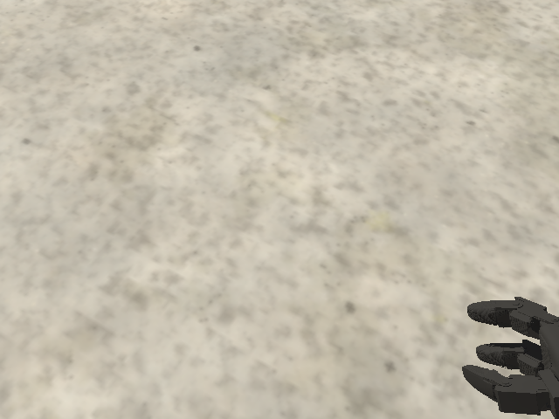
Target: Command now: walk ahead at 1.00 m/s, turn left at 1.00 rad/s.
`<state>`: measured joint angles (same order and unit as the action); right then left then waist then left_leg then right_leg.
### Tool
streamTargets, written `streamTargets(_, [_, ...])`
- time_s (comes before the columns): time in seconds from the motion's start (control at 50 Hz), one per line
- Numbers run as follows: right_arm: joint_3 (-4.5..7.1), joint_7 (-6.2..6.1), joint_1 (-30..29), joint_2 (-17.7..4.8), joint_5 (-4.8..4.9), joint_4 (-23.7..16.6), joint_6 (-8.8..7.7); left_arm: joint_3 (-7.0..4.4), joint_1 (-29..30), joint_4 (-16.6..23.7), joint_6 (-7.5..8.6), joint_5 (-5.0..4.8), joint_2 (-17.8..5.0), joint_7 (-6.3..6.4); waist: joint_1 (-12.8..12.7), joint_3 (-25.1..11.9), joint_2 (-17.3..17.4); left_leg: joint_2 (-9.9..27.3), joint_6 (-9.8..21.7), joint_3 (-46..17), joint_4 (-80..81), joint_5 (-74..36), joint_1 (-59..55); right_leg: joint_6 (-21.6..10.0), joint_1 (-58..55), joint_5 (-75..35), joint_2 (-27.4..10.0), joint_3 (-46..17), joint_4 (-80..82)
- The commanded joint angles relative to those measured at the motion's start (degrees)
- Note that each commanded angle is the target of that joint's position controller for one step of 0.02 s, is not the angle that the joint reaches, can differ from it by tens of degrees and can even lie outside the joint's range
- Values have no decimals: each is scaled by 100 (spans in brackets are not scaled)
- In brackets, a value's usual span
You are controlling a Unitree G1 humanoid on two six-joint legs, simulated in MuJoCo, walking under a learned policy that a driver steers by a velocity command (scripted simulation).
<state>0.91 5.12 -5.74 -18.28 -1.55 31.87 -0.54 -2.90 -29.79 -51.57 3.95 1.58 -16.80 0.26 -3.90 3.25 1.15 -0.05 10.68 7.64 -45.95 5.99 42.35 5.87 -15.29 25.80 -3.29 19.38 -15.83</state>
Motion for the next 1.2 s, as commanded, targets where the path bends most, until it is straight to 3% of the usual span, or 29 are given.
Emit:
streamTargets(0.02, [373, -185, 2969, -750, 46, 660, -21, -336, 1140, 817, -92, 3, -1523, 76, 1982, -1145, -781, -689, 364, 59, 206, 445, -3990, -799, 1801, -8481, -1300, -394, -3060])
streamTargets(0.04, [561, -328, 3552, -1001, 75, 989, -2, -321, 1189, 859, -141, 55, -1344, 45, 2050, -1334, -293, -612, 487, -526, 642, 714, -5376, -695, 3004, -5600, -922, -495, -4964])
streamTargets(0.06, [683, -445, 2923, -1441, 186, 908, 70, -109, 1158, 1081, -154, 171, -478, -55, 1297, -791, 1182, 231, 662, -2125, 806, 484, -5463, -526, 4670, 58, 124, -559, -7193])
streamTargets(0.08, [726, -433, 2699, -1872, 5, 549, 145, -92, 980, 1823, -33, 29, -637, -69, 898, -1936, 1274, 1163, 1694, -5163, 2152, 1300, -6760, -383, 6275, 439, 477, -1784, -8074])
streamTargets(0.1, [760, -496, 2942, -1693, -8, 584, 140, -68, 1467, 1901, 126, 42, -835, -71, 1082, -1720, 381, 1319, 1574, -5681, 2976, 1878, -6447, -418, 6553, -107, 166, -2330, -7659])
streamTargets(0.14, [658, -583, 2727, -1242, 38, 847, -51, 15, 1808, 1813, 174, 97, -759, -26, 624, -394, -484, 925, 1262, -4821, 3129, 928, -4704, -382, 6170, -388, -205, -2339, -6575])
streamTargets(0.18, [523, -619, 2415, -986, 79, 827, -239, 58, 1553, 1718, -43, 257, -695, -23, 196, -225, -516, 545, 1198, -4054, 3109, -11, -3510, -235, 5423, -181, -389, -2355, -5894])
streamTargets(0.26, [466, -537, 2483, -839, 80, 941, -447, 195, 2818, 2208, -184, 179, -360, -108, 352, 294, -465, -41, 965, -3314, 3556, -375, -2177, -75, 4838, -1082, -415, -2059, -3828])
streamTargets(0.36, [564, -444, 2814, -1004, 198, 1189, -459, 226, 3244, 2357, -140, -11, -336, -126, 705, -53, -58, -75, 381, -3214, 3277, -2086, -2653, -358, 3426, -3023, 134, -1924, -1987])
streamTargets(0.4, [610, -482, 2828, -1165, 176, 1239, -432, 89, 2654, 2197, -118, -18, -676, -31, 446, -513, -18, -111, 83, -3261, 2265, -3452, -3228, -462, 2572, -2487, 427, -2002, -1648])
streamTargets(0.42, [652, -465, 2655, -1377, 137, 1223, -425, -40, 1811, 2005, -88, -45, -935, 45, -74, -977, -26, -156, -70, -3194, 1134, -3800, -3188, -514, 1656, -2019, 481, -2033, -1616])
streamTargets(0.44, [639, -432, 2333, -1350, 92, 1154, -464, -192, 564, 1713, -74, -28, -1223, 154, -792, -1478, -60, -359, -202, -3002, -335, -3478, -2572, -590, 335, -1490, 203, -2126, -1736])
streamTargets(0.46, [410, -452, 2204, -437, 43, 959, -529, -315, -524, 1480, -40, 147, -1559, 264, -989, -2089, -1063, -777, -233, -2496, -2463, 404, -1538, -741, -862, 314, -1174, -3482, -1606])
streamTargets(0.48, [246, -486, 2893, -132, 314, 608, -498, -369, 190, 1603, -38, 265, -1885, 196, -126, -2642, -2736, -1041, -361, -1853, -3564, 2293, -238, -1212, -1152, 1479, -2529, -6883, -148])
streamTargets(0.5, [256, -547, 2618, -570, 103, 818, -392, -333, 1006, 1769, -74, 204, -1264, 145, -53, -1790, -1750, -419, -309, -1666, -3781, 1556, 204, -1360, -258, 2369, -2276, -6858, 83])
streamTargets(0.54, [295, -392, 1927, -644, -60, 835, -252, -163, 1299, 1611, -95, 187, -569, 88, -14, -640, -352, 55, -385, -1377, -3395, 986, 118, -1327, 1112, 883, -1783, -4914, 22])
streamTargets(0.62, [118, -125, 1245, -41, -73, 322, 12, -66, 803, 876, 119, -1, -297, -46, 290, -19, -486, 499, -402, -1296, -3080, 908, 384, -1000, 1885, -1328, -1500, -2915, 365])
streamTargets(0.76, [-92, 77, 13, 47, -97, -189, -50, -71, 563, 456, 287, 3, -628, -67, 398, 633, -226, 68, -173, -246, -112, -536, -809, -898, 2463, -4196, -934, -672, 1400])
streamTargets(0.8, [-65, 22, 106, -59, -107, -37, -89, -99, 264, 347, 237, -7, -947, -24, 506, 424, -430, -401, -1, 94, 238, -337, -1459, -950, 1845, -6862, -1039, -528, 1000])
streamTargets(0.84, [62, -109, 1093, -388, -141, 305, -126, -162, 292, 347, 102, -8, -1377, 53, 1116, -306, -815, -773, 168, 91, 411, 446, -2539, -983, 1340, -8821, -1248, -517, -661])
streamTargets(0.88, [342, -297, 3181, -882, -149, 996, -133, -160, 718, 488, -21, -16, -1455, 95, 2102, -1216, -835, -585, 438, -595, 1403, 601, -5078, -995, 2399, -7697, -1054, -514, -3853])
streamTargets(0.9, [469, -422, 2927, -1336, -147, 1073, -110, -17, 363, 649, -24, 132, -610, -2, 1228, -1490, 493, 761, 400, -2223, 1046, 1052, -6261, -914, 4042, -526, -355, -742, -5931])
streamTargets(0.92, [523, -467, 2827, -1605, -120, 804, -80, 21, 134, 1111, 9, -144, -599, -26, 963, -2547, 1030, 1948, 1194, -5215, 2048, 1320, -7266, -813, 5614, 422, 247, -1669, -7503])
streamTargets(0.94, [540, -523, 2997, -1355, -63, 943, -104, -26, 1022, 1251, 89, -147, -898, -7, 1221, -1960, 71, 1630, 990, -4829, 2617, 1011, -6831, -888, 6154, -359, 35, -2151, -7356])
streamTargets(0.98, [457, -576, 2652, -915, -27, 1230, -277, 62, 1185, 1161, 100, -117, -642, -27, 688, -460, -448, 1267, 741, -3556, 2921, 19, -5006, -848, 5950, -719, -326, -2121, -6392])
streamTargets(1.0, [371, -608, 2431, -660, -26, 1282, -346, 75, 1115, 1063, -2, -14, -540, -65, 400, -261, -634, 922, 515, -2994, 3061, -164, -4347, -820, 5529, -725, -453, -2171, -6067])
streamTargets(1.04, [247, -602, 2473, -319, 60, 1380, -467, 113, 924, 1038, -168, 83, -385, -170, 131, -194, -209, 814, 573, -2703, 3370, -454, -3659, -661, 5137, -598, -604, -2170, -5494])
streamTargets(1.12, [252, -496, 2688, -383, 137, 1573, -631, 232, 2440, 1577, -158, 79, -166, -294, 341, 550, -89, 265, 429, -1718, 4096, -1151, -2916, -565, 5299, -1858, -577, -1680, -3596])
streamTargets(1.2, [276, -473, 3091, -588, 254, 1817, -754, 271, 3017, 1746, -73, -51, -187, -338, 545, 460, -119, 457, 186, -1611, 4641, -2585, -3149, -869, 3976, -3771, -96, -1431, -2006])
